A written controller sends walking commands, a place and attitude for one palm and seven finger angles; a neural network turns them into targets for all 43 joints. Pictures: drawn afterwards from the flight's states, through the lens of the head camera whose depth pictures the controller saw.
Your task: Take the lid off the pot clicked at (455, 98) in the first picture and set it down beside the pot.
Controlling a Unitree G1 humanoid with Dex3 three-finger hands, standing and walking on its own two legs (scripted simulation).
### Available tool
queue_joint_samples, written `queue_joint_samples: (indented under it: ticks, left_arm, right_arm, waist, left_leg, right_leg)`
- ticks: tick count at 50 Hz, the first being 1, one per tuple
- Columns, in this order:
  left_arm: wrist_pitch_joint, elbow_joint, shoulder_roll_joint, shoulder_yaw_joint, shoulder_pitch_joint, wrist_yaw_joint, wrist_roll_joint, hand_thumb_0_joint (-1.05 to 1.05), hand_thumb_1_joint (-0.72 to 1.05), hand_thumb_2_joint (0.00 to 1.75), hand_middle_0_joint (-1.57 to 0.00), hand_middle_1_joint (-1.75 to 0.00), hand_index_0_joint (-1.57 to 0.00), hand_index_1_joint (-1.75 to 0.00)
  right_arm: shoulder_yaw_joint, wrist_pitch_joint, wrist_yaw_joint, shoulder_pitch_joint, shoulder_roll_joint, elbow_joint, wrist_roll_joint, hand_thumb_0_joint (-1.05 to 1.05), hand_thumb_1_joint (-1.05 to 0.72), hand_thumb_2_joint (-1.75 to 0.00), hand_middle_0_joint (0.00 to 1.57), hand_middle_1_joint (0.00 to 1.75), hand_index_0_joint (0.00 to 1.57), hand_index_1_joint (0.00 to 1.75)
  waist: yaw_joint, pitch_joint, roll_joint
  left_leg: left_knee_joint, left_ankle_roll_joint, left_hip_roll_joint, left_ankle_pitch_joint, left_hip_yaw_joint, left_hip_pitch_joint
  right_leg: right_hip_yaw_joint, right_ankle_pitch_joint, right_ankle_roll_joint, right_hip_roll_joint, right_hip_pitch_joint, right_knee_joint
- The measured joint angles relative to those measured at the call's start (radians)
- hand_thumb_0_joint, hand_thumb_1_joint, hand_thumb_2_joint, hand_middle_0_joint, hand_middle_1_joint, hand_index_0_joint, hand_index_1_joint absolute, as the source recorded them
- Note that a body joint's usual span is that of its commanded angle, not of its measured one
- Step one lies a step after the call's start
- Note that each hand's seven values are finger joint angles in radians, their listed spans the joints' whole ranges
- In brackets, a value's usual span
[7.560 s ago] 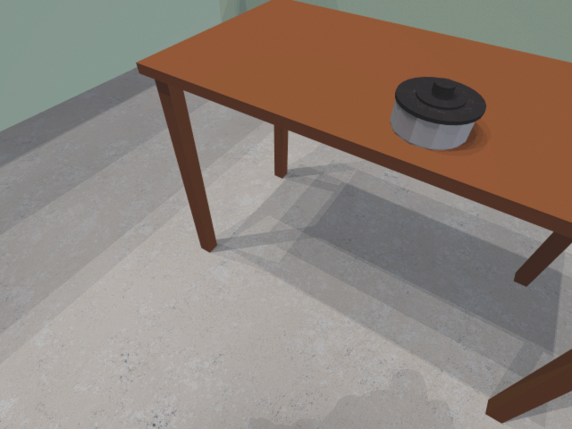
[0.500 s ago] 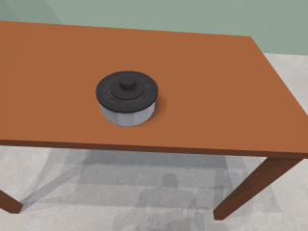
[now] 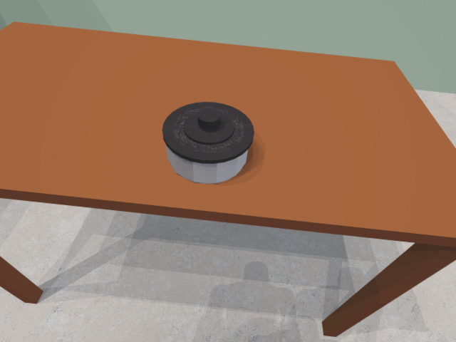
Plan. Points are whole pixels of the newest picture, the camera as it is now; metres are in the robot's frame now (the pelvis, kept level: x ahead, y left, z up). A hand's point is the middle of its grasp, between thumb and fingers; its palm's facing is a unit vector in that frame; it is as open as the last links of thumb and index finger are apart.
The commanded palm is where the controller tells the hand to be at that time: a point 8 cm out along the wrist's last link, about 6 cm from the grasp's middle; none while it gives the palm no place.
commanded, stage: come to a stop and stand still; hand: left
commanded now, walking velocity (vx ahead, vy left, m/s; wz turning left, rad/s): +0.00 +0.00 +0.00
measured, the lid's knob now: (208, 118) +0.46 +0.08 +0.16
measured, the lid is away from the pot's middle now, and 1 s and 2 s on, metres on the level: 0.00 0.00 0.00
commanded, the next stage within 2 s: look again from close up in 0.20 s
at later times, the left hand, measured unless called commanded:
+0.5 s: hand out of the picture +0.02 +0.20 -0.17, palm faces -0.01 -0.98 -0.22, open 7.4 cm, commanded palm none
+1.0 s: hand out of the picture +0.01 +0.20 -0.17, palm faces -0.02 -0.98 -0.21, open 7.4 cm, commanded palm none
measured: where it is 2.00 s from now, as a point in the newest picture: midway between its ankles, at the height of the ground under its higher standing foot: outside the picture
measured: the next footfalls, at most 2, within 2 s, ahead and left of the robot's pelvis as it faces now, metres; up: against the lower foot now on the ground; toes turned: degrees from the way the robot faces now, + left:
none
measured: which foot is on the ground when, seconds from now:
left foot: down 0.00-1.00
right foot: down 0.00-1.00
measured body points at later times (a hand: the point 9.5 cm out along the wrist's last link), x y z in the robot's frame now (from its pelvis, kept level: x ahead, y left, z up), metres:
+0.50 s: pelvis +0.00 +0.02 +0.00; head +0.03 +0.01 +0.45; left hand +0.02 +0.25 -0.15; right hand +0.01 -0.21 -0.16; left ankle -0.01 +0.12 -0.73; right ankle -0.06 -0.10 -0.73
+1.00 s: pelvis -0.01 +0.02 +0.00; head +0.02 +0.02 +0.45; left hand +0.01 +0.25 -0.15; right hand +0.02 -0.21 -0.15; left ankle -0.01 +0.12 -0.73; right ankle -0.06 -0.10 -0.73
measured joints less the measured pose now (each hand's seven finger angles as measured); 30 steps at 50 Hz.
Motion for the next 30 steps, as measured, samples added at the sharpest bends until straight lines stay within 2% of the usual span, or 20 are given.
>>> queue_joint_samples:
  ticks: [4, 6, 9, 15, 18, 22, 30]
  left_arm:
    - [0.019, 0.010, 0.016, 0.003, -0.035, 0.007, -0.005, 0.00, 0.90, 0.90, -0.20, -0.30, -0.20, -0.30]
    - [0.018, 0.009, 0.022, 0.005, -0.060, 0.008, -0.003, 0.00, 0.90, 0.90, -0.20, -0.30, -0.20, -0.30]
    - [0.005, 0.000, 0.027, 0.005, -0.077, 0.007, 0.000, 0.00, 0.91, 0.90, -0.20, -0.30, -0.20, -0.29]
    - [-0.002, -0.012, 0.048, 0.006, -0.097, 0.007, 0.000, 0.00, 0.91, 0.90, -0.20, -0.30, -0.19, -0.29]
    - [-0.019, -0.038, 0.042, -0.013, -0.098, 0.022, 0.006, 0.00, 0.91, 0.90, -0.20, -0.30, -0.19, -0.29]
    - [-0.013, -0.063, 0.042, -0.023, -0.102, 0.016, 0.000, 0.00, 0.91, 0.90, -0.20, -0.30, -0.20, -0.30]
    - [0.005, -0.090, 0.055, -0.021, -0.108, 0.021, -0.006, 0.00, 0.90, 0.90, -0.20, -0.30, -0.20, -0.30]
  right_arm:
    - [0.007, -0.013, -0.014, -0.040, -0.006, -0.015, -0.002, 0.02, -0.95, -0.90, 0.20, 0.30, 0.20, 0.30]
    - [0.008, -0.014, -0.016, -0.046, -0.013, -0.016, 0.000, 0.01, -0.95, -0.90, 0.20, 0.30, 0.20, 0.30]
    - [0.006, -0.001, -0.012, -0.044, -0.030, -0.001, 0.002, 0.01, -0.96, -0.90, 0.20, 0.30, 0.20, 0.30]
    - [0.011, 0.005, -0.001, -0.041, -0.036, 0.014, -0.002, 0.01, -0.95, -0.90, 0.20, 0.30, 0.20, 0.30]
    - [0.016, 0.012, 0.012, -0.045, -0.051, -0.028, -0.002, 0.01, -0.94, -0.90, 0.20, 0.30, 0.20, 0.30]
    - [0.015, 0.009, 0.020, -0.041, -0.060, -0.071, -0.001, 0.01, -0.93, -0.90, 0.20, 0.30, 0.20, 0.30]
    - [0.020, 0.018, 0.013, -0.023, -0.057, -0.070, 0.001, 0.01, -0.93, -0.90, 0.20, 0.30, 0.20, 0.30]
  waist:
    - [-0.003, 0.000, -0.012]
    - [-0.012, 0.001, 0.006]
    - [-0.008, -0.021, 0.043]
    - [-0.013, -0.023, 0.050]
    - [-0.017, 0.008, 0.073]
    - [-0.034, 0.044, 0.085]
    - [-0.030, 0.043, 0.088]
  left_leg:
    - [-0.019, 0.012, -0.015, -0.003, 0.036, 0.027]
    - [-0.022, 0.012, -0.017, 0.001, 0.028, 0.032]
    - [-0.034, 0.006, -0.005, 0.004, 0.015, 0.036]
    - [-0.065, 0.002, 0.001, 0.020, 0.009, 0.041]
    - [-0.003, 0.001, 0.024, -0.006, 0.007, -0.009]
    - [0.045, 0.014, 0.021, -0.025, 0.013, -0.045]
    - [0.073, 0.025, 0.008, -0.047, 0.022, -0.030]
  right_leg:
    - [0.005, -0.016, -0.003, -0.021, -0.054, 0.050]
    - [-0.001, 0.037, 0.005, -0.020, -0.043, 0.028]
    - [-0.014, 0.048, 0.009, -0.005, -0.015, -0.030]
    - [-0.021, 0.074, 0.006, 0.004, 0.002, -0.083]
    - [-0.017, 0.081, 0.006, 0.025, -0.030, -0.071]
    - [-0.011, 0.059, 0.010, 0.018, -0.069, -0.017]
    - [-0.002, 0.031, 0.022, 0.002, -0.063, 0.027]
